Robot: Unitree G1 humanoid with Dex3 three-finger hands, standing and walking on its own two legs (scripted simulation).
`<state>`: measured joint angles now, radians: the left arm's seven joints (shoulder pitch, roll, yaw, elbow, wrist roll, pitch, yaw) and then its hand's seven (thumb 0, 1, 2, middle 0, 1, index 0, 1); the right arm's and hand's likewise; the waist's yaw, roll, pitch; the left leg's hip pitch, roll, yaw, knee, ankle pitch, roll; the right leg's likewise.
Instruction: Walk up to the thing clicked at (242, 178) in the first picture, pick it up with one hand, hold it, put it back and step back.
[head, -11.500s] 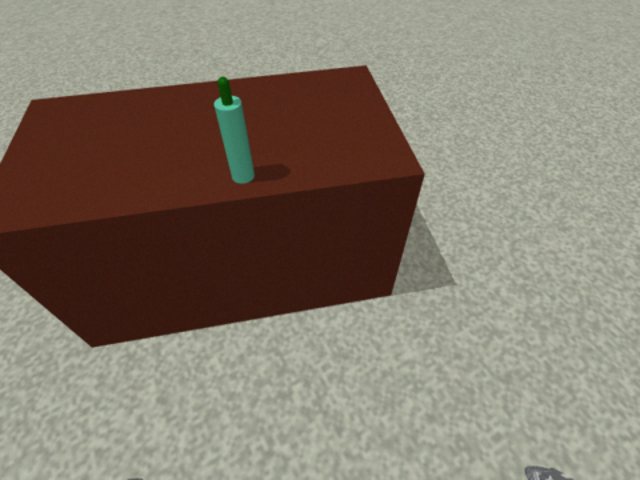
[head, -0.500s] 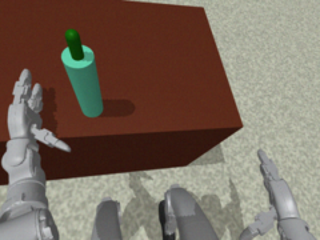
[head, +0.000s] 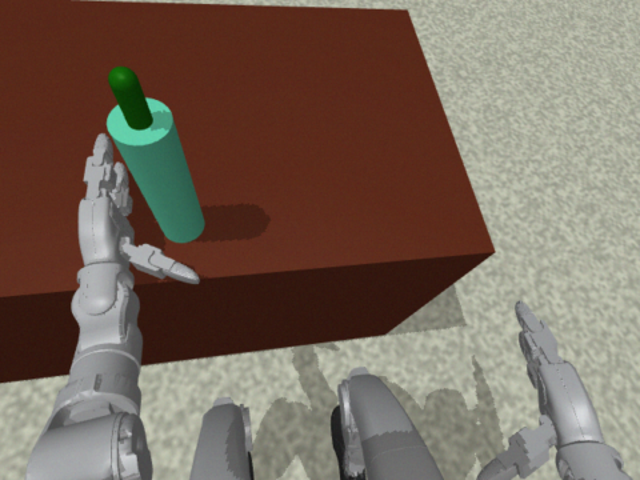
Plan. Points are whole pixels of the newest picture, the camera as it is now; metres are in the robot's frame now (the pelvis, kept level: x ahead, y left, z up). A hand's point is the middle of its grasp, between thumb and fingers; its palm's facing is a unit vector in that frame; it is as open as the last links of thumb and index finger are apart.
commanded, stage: close in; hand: left
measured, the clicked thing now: (160, 169) +0.45 +0.14 +0.08
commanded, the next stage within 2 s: close in 0.24 s
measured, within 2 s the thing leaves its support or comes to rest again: leaves its support in 1.50 s
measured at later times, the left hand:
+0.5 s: hand (181, 216) +0.43 +0.13 +0.01, palm faces +0.05 -1.00 +0.01, open 17.1 cm
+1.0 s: hand (172, 208) +0.44 +0.14 +0.02, palm faces +0.04 -1.00 +0.01, open 9.4 cm
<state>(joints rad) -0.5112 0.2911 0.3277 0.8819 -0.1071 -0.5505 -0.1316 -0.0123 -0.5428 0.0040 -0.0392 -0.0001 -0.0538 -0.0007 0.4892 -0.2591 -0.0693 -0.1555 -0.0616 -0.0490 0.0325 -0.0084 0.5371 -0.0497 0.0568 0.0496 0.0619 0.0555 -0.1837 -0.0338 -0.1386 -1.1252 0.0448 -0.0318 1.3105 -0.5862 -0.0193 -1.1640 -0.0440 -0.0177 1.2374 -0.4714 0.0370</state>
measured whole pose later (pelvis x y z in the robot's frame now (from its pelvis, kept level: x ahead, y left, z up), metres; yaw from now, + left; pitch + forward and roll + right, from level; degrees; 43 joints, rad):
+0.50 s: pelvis +0.01 +0.00 +0.01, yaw +0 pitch +22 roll -1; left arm -0.45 0.20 0.25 0.81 -0.07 -0.56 -0.01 -0.01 -0.54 0.02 -0.16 -0.07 -0.16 -0.06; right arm 0.47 -0.24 -0.08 -0.16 -0.06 0.04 0.05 -0.01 0.53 -0.05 0.06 0.05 0.06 0.06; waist -0.16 -0.02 -0.14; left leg -1.06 0.04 -0.02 1.28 -0.59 -0.02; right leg -1.12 -0.05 -0.01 1.23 -0.49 0.04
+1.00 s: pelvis +0.00 +0.00 +0.01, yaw +0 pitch +22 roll -1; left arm -0.52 0.25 0.27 0.89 -0.08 -0.58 -0.05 -0.01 -0.17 0.48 -0.88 -0.70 -0.92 -0.69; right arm 0.46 -0.26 -0.07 -0.13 -0.06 0.03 0.04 -0.01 0.50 -0.05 0.06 0.05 0.06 0.05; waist -0.18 -0.03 -0.14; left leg -1.07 0.04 -0.02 1.27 -0.58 -0.02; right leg -1.12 -0.04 -0.01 1.21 -0.47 0.04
